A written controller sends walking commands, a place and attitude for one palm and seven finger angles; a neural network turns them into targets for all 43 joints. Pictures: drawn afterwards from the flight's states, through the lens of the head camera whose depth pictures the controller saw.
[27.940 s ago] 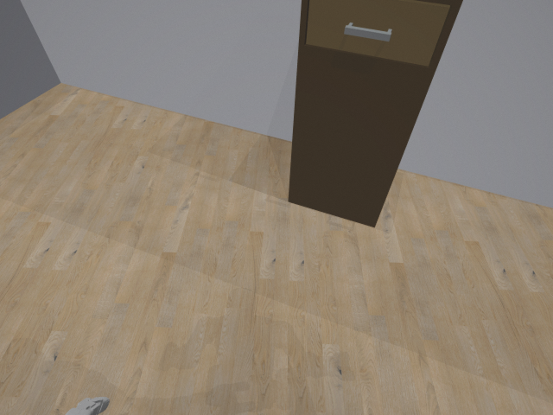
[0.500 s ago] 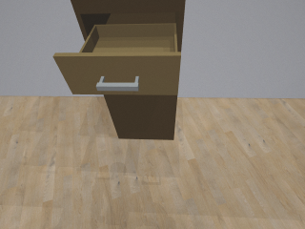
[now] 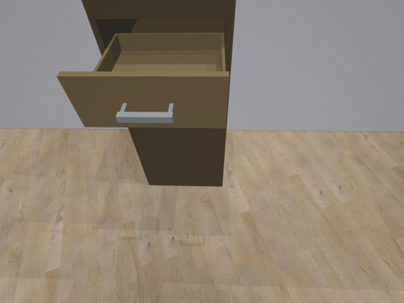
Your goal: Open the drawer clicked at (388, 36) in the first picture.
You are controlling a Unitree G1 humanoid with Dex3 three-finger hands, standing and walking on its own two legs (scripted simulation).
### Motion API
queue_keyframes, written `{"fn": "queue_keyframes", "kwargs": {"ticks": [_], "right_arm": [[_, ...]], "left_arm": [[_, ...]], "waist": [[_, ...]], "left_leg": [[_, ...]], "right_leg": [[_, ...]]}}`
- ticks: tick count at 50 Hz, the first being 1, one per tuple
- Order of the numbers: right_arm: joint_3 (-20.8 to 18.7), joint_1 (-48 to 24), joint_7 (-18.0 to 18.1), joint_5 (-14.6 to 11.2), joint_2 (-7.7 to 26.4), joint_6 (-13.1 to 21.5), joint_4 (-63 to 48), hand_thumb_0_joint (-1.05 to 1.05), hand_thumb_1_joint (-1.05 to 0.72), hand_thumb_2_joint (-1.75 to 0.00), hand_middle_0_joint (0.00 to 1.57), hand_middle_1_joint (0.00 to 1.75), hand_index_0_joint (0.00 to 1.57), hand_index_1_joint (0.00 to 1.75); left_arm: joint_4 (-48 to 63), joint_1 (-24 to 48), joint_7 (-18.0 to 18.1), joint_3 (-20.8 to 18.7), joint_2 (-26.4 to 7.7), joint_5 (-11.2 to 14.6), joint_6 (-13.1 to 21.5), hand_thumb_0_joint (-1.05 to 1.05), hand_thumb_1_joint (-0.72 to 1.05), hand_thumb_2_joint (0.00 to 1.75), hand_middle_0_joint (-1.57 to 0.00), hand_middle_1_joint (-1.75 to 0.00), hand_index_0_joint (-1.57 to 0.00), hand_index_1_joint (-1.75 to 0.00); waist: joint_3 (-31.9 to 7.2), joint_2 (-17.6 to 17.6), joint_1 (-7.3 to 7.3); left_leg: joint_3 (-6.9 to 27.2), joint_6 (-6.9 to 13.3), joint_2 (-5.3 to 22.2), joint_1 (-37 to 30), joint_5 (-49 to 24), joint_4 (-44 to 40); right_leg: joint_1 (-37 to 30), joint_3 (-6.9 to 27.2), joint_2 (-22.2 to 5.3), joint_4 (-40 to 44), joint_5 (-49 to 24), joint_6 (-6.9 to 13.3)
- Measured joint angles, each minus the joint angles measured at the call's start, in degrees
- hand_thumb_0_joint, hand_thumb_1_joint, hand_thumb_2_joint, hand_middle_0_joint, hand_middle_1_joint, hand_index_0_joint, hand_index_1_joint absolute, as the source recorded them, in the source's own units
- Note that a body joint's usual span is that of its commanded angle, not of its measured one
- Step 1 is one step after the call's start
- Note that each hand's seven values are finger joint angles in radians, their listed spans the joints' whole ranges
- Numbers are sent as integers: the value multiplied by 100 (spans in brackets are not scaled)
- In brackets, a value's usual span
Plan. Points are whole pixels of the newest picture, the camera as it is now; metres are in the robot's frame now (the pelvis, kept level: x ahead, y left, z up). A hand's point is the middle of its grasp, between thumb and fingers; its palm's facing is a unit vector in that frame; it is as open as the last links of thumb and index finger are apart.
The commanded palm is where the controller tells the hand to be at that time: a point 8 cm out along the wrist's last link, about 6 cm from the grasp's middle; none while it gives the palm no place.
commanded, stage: look to check the result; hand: left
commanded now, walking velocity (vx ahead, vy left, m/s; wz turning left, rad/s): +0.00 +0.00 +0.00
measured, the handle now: (146, 112) +0.51 +0.16 +0.08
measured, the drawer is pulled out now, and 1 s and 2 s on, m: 0.29 0.29 0.29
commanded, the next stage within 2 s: stand and wait in 0.38 s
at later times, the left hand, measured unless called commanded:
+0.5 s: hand out of the picture +0.03 +0.18 -0.17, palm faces +0.02 -0.97 -0.22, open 7.3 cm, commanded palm none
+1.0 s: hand out of the picture +0.05 +0.19 -0.17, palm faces +0.01 -0.97 -0.23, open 7.3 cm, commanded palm none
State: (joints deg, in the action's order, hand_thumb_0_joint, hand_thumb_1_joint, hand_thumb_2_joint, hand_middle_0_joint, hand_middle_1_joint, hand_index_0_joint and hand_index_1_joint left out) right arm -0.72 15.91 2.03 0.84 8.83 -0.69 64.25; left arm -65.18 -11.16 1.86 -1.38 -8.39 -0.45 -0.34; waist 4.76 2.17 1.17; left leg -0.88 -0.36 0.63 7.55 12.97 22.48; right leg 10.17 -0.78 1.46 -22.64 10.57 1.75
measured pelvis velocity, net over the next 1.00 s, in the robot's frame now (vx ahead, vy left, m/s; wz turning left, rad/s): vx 0.01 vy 0.00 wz -0.01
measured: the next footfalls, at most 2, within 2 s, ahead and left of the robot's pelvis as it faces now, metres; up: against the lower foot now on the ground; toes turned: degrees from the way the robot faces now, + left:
none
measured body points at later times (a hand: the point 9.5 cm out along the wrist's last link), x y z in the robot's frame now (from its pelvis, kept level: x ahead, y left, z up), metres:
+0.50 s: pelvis +0.01 +0.00 +0.00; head +0.04 -0.01 +0.45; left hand +0.03 +0.23 -0.15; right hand +0.00 -0.22 -0.17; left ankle -0.01 +0.12 -0.74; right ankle +0.02 -0.10 -0.74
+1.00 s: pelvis +0.01 +0.00 +0.00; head +0.04 -0.01 +0.45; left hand +0.05 +0.24 -0.15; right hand +0.02 -0.22 -0.17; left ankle -0.01 +0.12 -0.74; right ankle +0.02 -0.10 -0.74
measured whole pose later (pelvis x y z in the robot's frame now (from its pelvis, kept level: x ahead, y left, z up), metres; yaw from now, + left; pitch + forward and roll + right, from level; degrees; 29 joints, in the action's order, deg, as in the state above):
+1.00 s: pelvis +0.01 +0.00 +0.00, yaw +0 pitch -1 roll +0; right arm -0.8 12.9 2.1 0.8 9.2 -0.4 64.0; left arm -64.7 -9.8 1.8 -1.5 -9.1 -0.6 -0.3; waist 5.0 1.5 0.9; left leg -1.4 0.0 0.4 6.6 13.9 21.9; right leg 9.7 -0.3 1.2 -22.6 11.7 1.3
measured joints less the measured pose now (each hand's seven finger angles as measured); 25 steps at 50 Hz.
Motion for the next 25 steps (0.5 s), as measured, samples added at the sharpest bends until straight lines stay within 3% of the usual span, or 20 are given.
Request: {"fn": "queue_keyframes", "kwargs": {"ticks": [25], "right_arm": [[-18, -170, 10, -6, -10, 9, -37, 0, -90, -90, 19, 30, 20, 30]], "left_arm": [[14, 31, 1, -18, -14, -10, -6, 0, 91, 90, -21, -30, -20, -29]], "waist": [[65, -43, -21]], "left_leg": [[-19, 4, 5, 15, 59, 22]], "right_leg": [[23, 18, 5, -25, 53, -8]]}}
